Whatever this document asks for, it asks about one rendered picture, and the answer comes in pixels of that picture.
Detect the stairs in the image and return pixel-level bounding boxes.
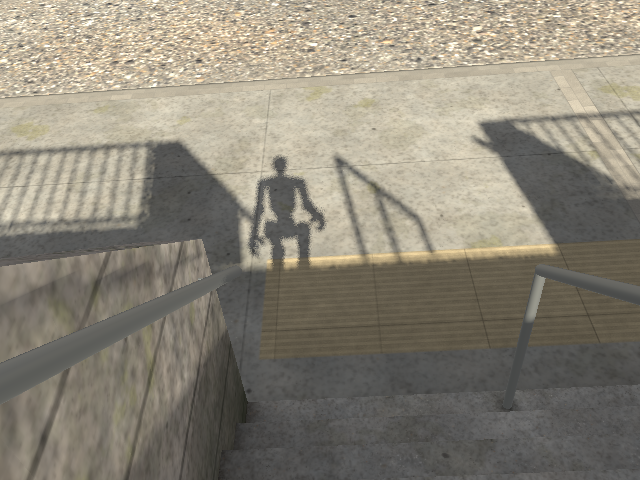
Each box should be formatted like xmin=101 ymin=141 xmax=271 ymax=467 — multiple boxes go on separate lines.
xmin=218 ymin=384 xmax=640 ymax=480

